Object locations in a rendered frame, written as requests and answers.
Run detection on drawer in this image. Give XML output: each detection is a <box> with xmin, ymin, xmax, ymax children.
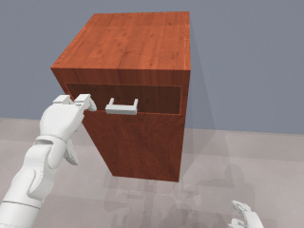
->
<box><xmin>66</xmin><ymin>82</ymin><xmax>181</xmax><ymax>114</ymax></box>

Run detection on right robot hand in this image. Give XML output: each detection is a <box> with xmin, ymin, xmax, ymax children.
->
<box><xmin>228</xmin><ymin>200</ymin><xmax>264</xmax><ymax>228</ymax></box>

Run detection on handle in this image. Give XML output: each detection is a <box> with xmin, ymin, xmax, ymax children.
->
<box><xmin>105</xmin><ymin>98</ymin><xmax>139</xmax><ymax>115</ymax></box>

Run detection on left robot hand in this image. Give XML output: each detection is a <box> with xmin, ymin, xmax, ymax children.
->
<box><xmin>39</xmin><ymin>94</ymin><xmax>97</xmax><ymax>165</ymax></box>

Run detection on cabinet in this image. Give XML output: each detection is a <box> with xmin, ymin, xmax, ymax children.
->
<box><xmin>50</xmin><ymin>11</ymin><xmax>191</xmax><ymax>182</ymax></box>

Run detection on robot left forearm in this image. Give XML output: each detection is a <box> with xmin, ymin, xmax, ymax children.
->
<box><xmin>0</xmin><ymin>135</ymin><xmax>67</xmax><ymax>228</ymax></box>

